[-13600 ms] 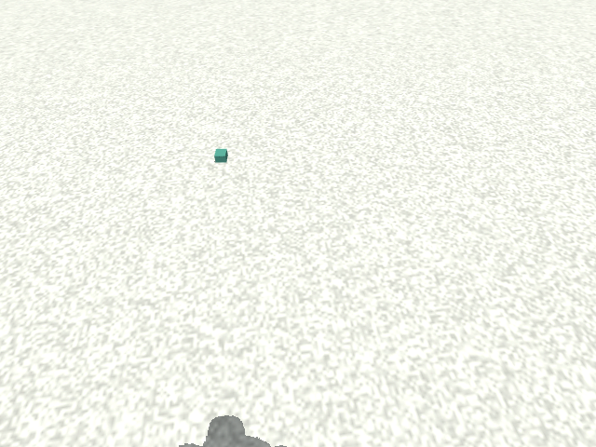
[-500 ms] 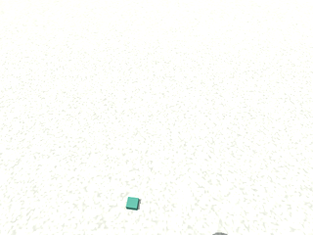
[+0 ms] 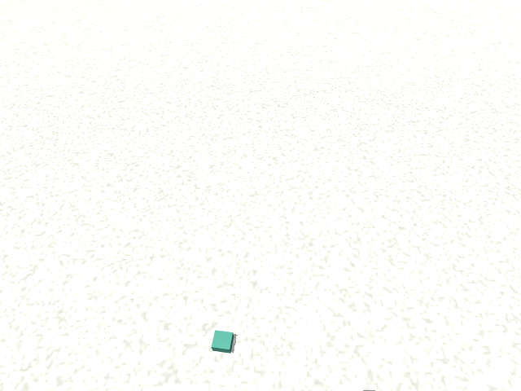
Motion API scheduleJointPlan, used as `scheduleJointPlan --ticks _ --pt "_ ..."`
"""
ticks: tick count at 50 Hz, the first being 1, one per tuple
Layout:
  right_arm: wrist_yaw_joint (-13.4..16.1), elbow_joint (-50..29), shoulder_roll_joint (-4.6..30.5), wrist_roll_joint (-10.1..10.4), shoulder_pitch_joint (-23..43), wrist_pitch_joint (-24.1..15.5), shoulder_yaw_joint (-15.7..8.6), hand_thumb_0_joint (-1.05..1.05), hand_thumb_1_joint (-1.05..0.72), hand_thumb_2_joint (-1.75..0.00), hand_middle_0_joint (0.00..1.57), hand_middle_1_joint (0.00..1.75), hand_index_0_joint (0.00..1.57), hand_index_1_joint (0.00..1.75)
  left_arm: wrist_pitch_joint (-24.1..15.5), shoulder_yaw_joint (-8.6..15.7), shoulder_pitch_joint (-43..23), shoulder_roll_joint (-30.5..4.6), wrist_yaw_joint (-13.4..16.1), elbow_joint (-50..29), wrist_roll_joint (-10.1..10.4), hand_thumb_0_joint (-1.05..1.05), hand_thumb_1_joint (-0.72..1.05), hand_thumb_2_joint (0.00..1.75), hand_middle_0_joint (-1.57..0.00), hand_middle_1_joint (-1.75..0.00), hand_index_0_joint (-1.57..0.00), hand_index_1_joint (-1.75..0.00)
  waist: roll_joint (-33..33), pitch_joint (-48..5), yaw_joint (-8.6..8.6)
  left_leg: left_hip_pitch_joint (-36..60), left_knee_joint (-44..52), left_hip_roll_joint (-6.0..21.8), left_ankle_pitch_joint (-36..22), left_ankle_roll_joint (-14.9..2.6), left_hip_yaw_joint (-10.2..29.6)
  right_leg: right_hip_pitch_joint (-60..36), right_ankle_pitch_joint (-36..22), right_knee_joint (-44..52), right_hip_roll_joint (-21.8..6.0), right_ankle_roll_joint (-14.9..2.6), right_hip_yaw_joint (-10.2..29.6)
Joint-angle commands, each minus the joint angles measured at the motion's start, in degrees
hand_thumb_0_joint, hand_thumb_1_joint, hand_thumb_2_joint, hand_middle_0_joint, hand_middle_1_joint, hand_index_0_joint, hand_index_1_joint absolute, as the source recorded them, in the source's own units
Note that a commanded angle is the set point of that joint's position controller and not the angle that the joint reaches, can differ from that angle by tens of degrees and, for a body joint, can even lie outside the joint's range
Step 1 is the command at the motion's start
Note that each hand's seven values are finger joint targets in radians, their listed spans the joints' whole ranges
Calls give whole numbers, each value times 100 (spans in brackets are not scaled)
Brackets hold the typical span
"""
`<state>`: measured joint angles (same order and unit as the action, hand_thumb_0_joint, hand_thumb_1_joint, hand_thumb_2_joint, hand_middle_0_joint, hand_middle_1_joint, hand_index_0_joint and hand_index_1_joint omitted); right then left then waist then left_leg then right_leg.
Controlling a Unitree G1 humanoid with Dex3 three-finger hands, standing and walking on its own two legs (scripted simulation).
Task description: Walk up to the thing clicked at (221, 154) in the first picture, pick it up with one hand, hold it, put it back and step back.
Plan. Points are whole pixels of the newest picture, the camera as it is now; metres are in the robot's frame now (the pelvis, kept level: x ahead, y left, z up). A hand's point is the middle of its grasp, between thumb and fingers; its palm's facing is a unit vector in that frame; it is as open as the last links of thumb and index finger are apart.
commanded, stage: stand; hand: left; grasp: from above
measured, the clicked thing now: (222, 341) +0.44 +0.18 -0.76
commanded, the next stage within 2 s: rise first in 0.18 s
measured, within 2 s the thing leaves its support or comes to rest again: neither
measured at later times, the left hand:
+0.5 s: hand out of the picture +0.15 +0.25 -0.17, palm faces +0.02 -0.95 -0.33, open 8.3 cm
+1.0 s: hand out of the picture +0.12 +0.25 -0.22, palm faces -0.12 -0.90 -0.41, open 13.0 cm
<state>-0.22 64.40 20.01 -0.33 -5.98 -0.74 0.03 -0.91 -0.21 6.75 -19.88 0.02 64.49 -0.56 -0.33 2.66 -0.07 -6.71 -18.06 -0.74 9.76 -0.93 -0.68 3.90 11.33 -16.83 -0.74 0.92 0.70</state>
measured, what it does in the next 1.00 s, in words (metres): lowers itself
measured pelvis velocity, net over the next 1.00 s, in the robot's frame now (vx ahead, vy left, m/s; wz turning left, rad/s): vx -0.02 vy -0.01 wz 0.01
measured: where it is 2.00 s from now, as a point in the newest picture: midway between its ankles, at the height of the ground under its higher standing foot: outside the picture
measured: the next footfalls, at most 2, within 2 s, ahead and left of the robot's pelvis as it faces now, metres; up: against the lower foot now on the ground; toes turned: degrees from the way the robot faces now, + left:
none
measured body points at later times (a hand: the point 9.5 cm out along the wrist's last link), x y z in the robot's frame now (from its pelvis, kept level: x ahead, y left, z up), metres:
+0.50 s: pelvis -0.02 +0.00 -0.02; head +0.05 +0.01 +0.42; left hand +0.15 +0.30 -0.15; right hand +0.09 -0.27 -0.14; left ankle +0.00 +0.11 -0.75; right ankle -0.02 -0.13 -0.75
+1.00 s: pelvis -0.02 -0.01 -0.09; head +0.07 +0.01 +0.35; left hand +0.13 +0.30 -0.19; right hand +0.15 -0.26 -0.18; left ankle +0.00 +0.11 -0.75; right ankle -0.02 -0.13 -0.75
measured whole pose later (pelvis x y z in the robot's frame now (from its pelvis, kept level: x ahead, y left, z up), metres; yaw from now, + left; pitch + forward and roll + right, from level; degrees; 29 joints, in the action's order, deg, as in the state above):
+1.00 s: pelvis -0.02 -0.01 -0.09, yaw +0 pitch +16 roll -2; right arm 2.6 31.9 14.1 0.9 -12.2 -6.4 -1.4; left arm 12.0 7.9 13.0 -19.5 -2.2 29.8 -10.3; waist -0.7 -6.3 -1.9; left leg -50.7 -62.7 0.8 28.3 -0.3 1.4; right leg 46.8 30.2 -60.7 1.0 0.0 -1.3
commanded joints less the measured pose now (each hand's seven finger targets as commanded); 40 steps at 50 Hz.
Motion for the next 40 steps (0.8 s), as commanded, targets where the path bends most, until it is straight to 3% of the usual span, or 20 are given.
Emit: scheduleJointPlan --ticks 1,10,14,15,16,17,18,19,20,21,23,25,30,32,35,38,40 --pt "69 -301 1238 -2 202 -123 -221 0 -90 -90 20 30 20 30 -105 211 -133 -1221 82 -317 -9 0 90 90 -20 -30 -20 -30 108 -354 -12 219 203 830 -999 -82 669 125 -853 290 -711 -191 474" --pt "80 -330 1228 -8 175 -139 -207 0 -90 -90 20 30 20 30 -101 228 -94 -1237 76 -330 -20 0 90 90 -20 -30 -20 -30 16 -509 -4 301 174 848 -1293 -93 644 -16 -1131 210 -726 -199 443" --pt "90 -306 1220 -16 140 -139 -200 0 -90 -90 20 30 20 30 -84 231 -122 -1227 76 -345 -15 0 88 88 -22 -34 -23 -33 26 -480 7 255 218 866 -1256 -78 659 -32 -989 195 -717 -204 435" --pt "198 -1888 329 375 12 -407 57 0 -92 -91 20 30 20 30 -629 225 -2133 -250 166 -2355 306 0 81 87 -30 -37 -27 -41 -70 -12 -707 -554 -219 139 -250 25 -28 1539 -615 -345 154 -167 -132" --pt "250 -1563 483 384 -262 -402 6 0 -85 -89 20 30 20 30 -581 324 -2860 -494 198 -1799 314 0 73 88 -30 -43 -25 -48 -50 -314 -551 -454 -352 89 -94 35 -6 1352 -477 -458 128 -178 -178" --pt "305 -1621 659 404 -516 -332 -106 0 -84 -89 20 30 20 30 -388 547 -1799 -843 192 -964 201 0 65 86 -28 -51 -25 -56 149 -134 -409 -728 -471 144 53 30 -8 1418 -220 -533 183 -191 -239" --pt "315 -1705 666 367 -623 -298 -177 0 -84 -88 20 30 20 30 -263 686 -1616 -1037 122 -559 75 0 57 86 -26 -59 -24 -62 237 -378 -357 -944 -756 100 32 14 23 1563 -164 -743 171 -219 -242" --pt "317 -1840 650 325 -669 -296 -232 0 -86 -89 20 30 20 30 -235 882 -1920 -1354 48 -590 -40 0 49 86 -25 -67 -24 -68 183 -642 -275 -1101 -1023 80 -22 -5 15 1679 -206 -992 141 -228 -206" --pt "320 -1977 671 231 -769 -332 -351 0 -88 -89 20 30 20 30 -259 1037 -1720 -1443 -21 -538 -191 0 41 84 -23 -75 -24 -76 210 -1260 -184 -1050 -1311 81 -235 8 41 1715 -379 -1267 141 -234 -192" --pt "274 -2072 614 151 -955 -345 -445 0 -90 -90 20 30 20 30 -196 1170 -1009 -1382 -90 -341 -368 0 33 84 -23 -82 -24 -81 67 -1541 -31 -1256 -1577 48 -400 29 50 1691 -484 -1514 123 -241 -182" --pt "234 -2487 570 151 -946 -364 -471 0 -91 -90 20 30 20 30 -51 1219 -403 -1296 -151 -837 -477 0 17 85 -23 -86 -24 -85 -426 -1971 227 -1233 -1665 -9 -643 101 44 1600 -550 -1727 140 -303 -165" --pt "234 -2769 505 221 -828 -353 -469 0 -90 -90 20 30 20 30 243 1052 -224 -987 -132 -1082 -552 0 1 85 -23 -86 -24 -86 -330 -1750 132 -1376 -1540 -1 -639 110 61 1593 -509 -1657 189 -304 -193" --pt "211 -3314 407 224 -580 -361 -413 0 -89 -90 20 30 20 30 857 1074 -415 -1055 -60 -1793 -751 0 -39 84 -28 -85 -27 -86 -5 -1424 22 -2055 -2021 41 -126 44 93 2242 20 -1990 229 -257 -245" --pt "200 -3400 375 211 -687 -437 -409 0 -89 -90 20 30 20 30 921 1013 -452 -911 -54 -2041 -772 0 -40 83 -28 -86 -27 -88 -64 -1305 -93 -2331 -2255 68 238 42 98 2672 351 -2254 251 -255 -243" --pt "213 -3595 356 188 -828 -544 -460 0 -89 -90 20 30 20 30 917 1300 -176 -1168 -32 -2477 -856 0 -40 84 -28 -87 -26 -88 -130 -1818 -76 -2510 -2700 99 146 21 144 2930 267 -2754 245 -259 -240" --pt "268 -3707 276 172 -821 -662 -429 0 -89 -90 20 30 20 30 883 1184 -338 -1130 -74 -3314 -908 0 -39 83 -29 -86 -27 -87 -330 -1981 -205 -2624 -3039 96 164 6 114 3325 224 -3067 208 -241 -153" --pt "288 -3767 323 150 -794 -756 -481 0 -88 -90 20 30 20 30 912 1115 -79 -958 -101 -3589 -861 0 -40 84 -28 -86 -26 -88 -379 -2061 -246 -2652 -3152 169 106 28 215 3578 299 -3282 246 -250 -232"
